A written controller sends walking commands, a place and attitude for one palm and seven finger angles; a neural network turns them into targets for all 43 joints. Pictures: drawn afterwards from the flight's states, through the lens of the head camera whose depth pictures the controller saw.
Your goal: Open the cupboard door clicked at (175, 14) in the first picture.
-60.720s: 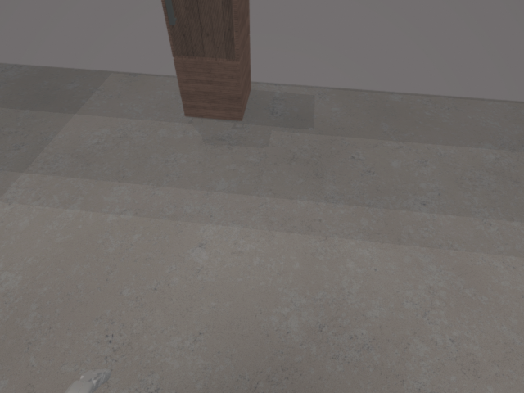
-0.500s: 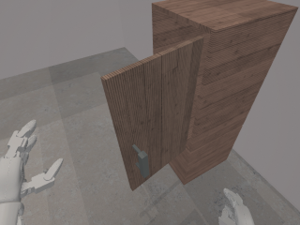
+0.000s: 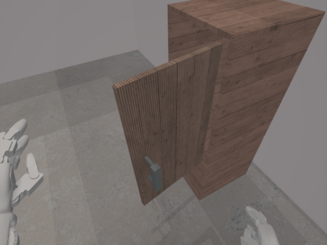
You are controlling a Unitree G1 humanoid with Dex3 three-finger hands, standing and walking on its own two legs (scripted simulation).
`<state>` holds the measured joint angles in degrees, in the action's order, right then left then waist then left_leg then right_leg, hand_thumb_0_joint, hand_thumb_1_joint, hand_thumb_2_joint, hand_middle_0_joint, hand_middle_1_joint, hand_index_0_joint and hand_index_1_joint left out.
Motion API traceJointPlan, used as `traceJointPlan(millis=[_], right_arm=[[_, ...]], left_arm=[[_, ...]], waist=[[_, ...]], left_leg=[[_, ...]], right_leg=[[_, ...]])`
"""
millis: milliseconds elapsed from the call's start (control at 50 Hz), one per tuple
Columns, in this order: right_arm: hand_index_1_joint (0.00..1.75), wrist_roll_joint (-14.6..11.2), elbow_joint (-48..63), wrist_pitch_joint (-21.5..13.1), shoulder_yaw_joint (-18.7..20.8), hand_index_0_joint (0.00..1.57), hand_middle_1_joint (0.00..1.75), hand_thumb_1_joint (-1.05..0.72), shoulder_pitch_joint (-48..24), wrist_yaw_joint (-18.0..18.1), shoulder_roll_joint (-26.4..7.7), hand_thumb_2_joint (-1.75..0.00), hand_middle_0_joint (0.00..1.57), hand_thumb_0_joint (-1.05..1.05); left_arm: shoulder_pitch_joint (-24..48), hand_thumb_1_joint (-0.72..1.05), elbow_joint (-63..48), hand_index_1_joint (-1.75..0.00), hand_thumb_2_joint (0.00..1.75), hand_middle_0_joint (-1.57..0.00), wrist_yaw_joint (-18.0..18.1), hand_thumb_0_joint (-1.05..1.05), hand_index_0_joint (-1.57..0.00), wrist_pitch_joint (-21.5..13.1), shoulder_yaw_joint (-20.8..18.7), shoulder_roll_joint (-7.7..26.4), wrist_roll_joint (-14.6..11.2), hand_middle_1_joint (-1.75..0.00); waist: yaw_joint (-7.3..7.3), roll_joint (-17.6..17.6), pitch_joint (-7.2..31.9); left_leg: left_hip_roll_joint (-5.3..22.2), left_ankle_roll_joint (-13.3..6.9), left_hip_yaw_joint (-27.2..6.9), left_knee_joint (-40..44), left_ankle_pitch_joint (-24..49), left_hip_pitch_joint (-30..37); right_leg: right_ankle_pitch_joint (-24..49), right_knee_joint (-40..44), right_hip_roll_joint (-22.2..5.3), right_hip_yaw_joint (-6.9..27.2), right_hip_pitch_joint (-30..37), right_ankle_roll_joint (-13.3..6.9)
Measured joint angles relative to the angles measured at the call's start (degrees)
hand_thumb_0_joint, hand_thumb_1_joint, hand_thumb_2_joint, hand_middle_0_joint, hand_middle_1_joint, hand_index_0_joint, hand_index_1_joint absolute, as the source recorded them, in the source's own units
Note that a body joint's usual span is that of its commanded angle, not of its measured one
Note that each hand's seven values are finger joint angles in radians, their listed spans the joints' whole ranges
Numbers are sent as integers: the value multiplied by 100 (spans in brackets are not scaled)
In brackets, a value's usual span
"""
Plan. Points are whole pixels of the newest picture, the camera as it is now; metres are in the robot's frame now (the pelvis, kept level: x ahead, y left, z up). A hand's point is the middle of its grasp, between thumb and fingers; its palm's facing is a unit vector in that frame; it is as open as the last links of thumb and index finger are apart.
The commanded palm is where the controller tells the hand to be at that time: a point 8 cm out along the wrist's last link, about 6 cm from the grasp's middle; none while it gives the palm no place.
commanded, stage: step back with the hand held close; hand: left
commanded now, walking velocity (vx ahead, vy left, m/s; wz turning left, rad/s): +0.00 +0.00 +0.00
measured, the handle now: (152, 173) +0.36 +0.09 -0.10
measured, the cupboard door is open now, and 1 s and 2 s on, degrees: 100 100 100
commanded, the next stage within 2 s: stop stepping back and stand still in 1.28 s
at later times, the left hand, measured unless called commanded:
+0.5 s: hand (31, 185) +0.17 +0.27 +0.15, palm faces +0.34 -0.78 -0.53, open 7.4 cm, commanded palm +0.11 +0.31 +0.17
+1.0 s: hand out of the picture +0.04 +0.29 +0.16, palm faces +0.51 -0.68 -0.53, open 7.4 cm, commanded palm -0.02 +0.32 +0.17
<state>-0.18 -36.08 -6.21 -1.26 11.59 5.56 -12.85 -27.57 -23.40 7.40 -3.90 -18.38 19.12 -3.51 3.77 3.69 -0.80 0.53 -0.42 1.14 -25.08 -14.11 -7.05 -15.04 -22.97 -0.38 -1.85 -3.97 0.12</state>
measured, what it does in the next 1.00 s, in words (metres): shifts its weight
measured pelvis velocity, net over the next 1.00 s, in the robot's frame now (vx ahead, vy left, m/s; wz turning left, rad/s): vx -0.12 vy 0.01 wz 0.12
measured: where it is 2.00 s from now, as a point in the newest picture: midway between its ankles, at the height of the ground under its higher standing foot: outside the picture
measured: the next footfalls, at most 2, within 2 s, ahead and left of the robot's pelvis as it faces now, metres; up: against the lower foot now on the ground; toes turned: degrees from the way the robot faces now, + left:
right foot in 1.48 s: -0.38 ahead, -0.14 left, +0.00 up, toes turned -1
left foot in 1.62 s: -0.10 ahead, +0.08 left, +0.00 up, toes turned +1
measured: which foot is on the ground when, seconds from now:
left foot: down 0.00-1.00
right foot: down 0.00-1.00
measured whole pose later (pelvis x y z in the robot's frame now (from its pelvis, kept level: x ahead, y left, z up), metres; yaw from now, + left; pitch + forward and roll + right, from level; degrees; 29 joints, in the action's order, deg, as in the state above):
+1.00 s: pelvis -0.12 +0.01 -0.02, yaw +7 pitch -2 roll -2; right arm -0.3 -32.9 -4.6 0.4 11.4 4.7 -12.6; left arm -31.7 -31.0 8.3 -13.9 -27.4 24.5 -0.8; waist 0.6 1.1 -5.4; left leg 1.0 -2.5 1.0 -37.7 -15.5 -27.6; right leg -11.8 -34.6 2.4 1.1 -21.2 0.4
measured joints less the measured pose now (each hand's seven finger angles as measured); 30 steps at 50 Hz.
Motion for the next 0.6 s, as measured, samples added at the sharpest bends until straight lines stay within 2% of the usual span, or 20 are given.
traceJointPlan(millis=[140, 260, 380, 500, 600], right_arm=[[30, -7, -41, 35, 16, 20, 30, -90, -72, -29, 26, -90, 21, 1], [30, 13, 115, 305, 11, 20, 30, -90, -200, -47, -54, -90, 21, 1], [30, -8, 307, 540, 164, 20, 30, -90, -278, -14, -157, -90, 21, 1], [30, -53, 374, 704, 236, 20, 30, -91, -283, 25, -119, -90, 20, 1], [30, -77, 395, 695, 193, 20, 30, -91, -260, 27, -67, -90, 20, 1]], left_arm=[[135, 89, 214, -30, 90, -21, -29, 1, -21, -70, -112, -9, -41, -30], [65, 89, 195, -30, 90, -21, -75, 1, -21, -319, -311, 73, 35, -30], [-337, 89, -179, -30, 90, -21, -88, 1, -21, -397, -262, 225, 26, -30], [-529, 89, -360, -30, 90, -21, -29, 1, -21, -452, -440, 510, -11, -30], [-465, 89, -337, -30, 90, -21, 51, 1, -21, -490, -517, 539, 4, -30]], waist=[[-8, 63, -59], [-213, 54, -59], [-330, -5, -185], [-367, -87, -212], [-374, -146, -203]], left_leg=[[21, 14, 10, 117, 90, 77], [77, 15, -67, -26, 134, -369], [27, -34, 25, 12, 271, -637], [7, -76, 84, -64, 353, -826], [4, -114, 80, -151, 450, -986]], right_leg=[[86, 103, 23, 10, 63, -15], [233, 188, 83, -64, -256, -16], [328, 95, 24, 23, -612, 39], [404, -30, -3, 82, -839, 82], [523, -78, -7, 78, -977, 109]])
